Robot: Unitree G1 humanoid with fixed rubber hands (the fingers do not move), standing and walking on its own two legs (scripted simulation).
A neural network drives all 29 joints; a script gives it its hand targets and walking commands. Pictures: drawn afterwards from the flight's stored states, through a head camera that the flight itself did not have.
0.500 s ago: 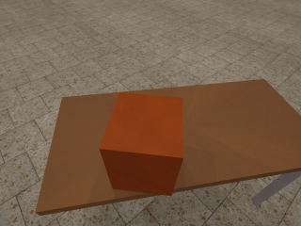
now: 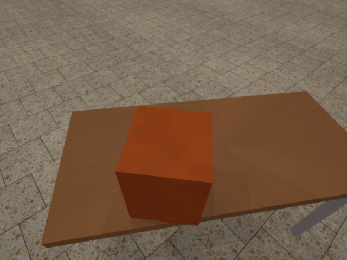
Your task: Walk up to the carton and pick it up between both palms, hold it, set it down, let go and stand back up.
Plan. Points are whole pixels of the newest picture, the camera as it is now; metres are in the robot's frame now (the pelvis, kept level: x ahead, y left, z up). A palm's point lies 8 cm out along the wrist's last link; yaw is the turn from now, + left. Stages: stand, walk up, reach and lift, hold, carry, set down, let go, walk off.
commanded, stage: stand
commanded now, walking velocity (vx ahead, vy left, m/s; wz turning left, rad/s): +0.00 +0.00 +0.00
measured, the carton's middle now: (169, 167) +0.38 +0.01 -0.03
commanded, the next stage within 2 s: none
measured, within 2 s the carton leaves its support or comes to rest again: neither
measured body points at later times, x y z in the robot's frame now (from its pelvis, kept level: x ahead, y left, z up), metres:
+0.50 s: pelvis +0.00 +0.00 +0.00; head +0.01 +0.00 +0.45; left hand +0.00 +0.24 -0.15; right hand +0.01 -0.25 -0.15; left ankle +0.01 +0.12 -0.74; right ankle +0.00 -0.14 -0.74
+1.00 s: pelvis +0.00 +0.00 +0.00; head +0.01 +0.00 +0.45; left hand +0.00 +0.24 -0.15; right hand +0.01 -0.24 -0.15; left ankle +0.01 +0.12 -0.74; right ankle +0.00 -0.14 -0.74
